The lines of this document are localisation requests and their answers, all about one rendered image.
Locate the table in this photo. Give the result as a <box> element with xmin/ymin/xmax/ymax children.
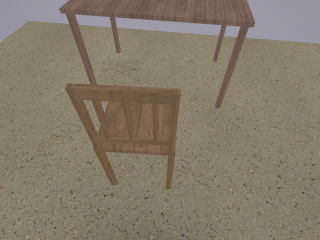
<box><xmin>59</xmin><ymin>0</ymin><xmax>256</xmax><ymax>109</ymax></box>

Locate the chair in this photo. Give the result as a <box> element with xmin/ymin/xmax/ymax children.
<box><xmin>65</xmin><ymin>83</ymin><xmax>181</xmax><ymax>189</ymax></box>

